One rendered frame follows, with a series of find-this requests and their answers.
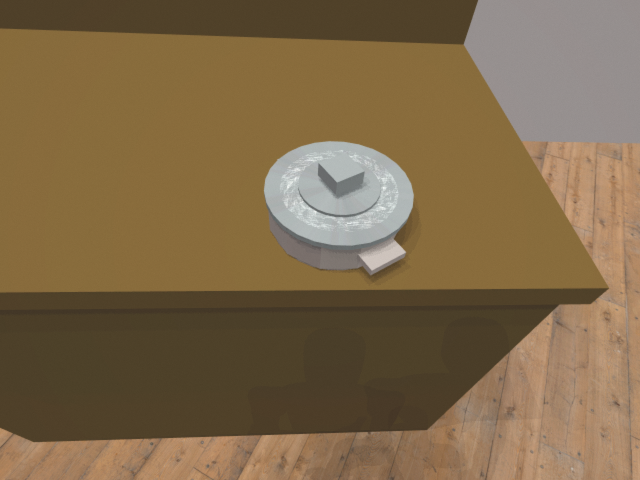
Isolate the table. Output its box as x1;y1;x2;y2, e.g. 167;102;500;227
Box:
0;0;609;442

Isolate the knob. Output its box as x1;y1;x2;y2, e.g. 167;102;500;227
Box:
318;153;365;195

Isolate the pot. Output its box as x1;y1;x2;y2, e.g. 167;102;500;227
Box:
268;159;406;276

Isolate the lid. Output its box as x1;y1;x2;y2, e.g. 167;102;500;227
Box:
264;141;414;250

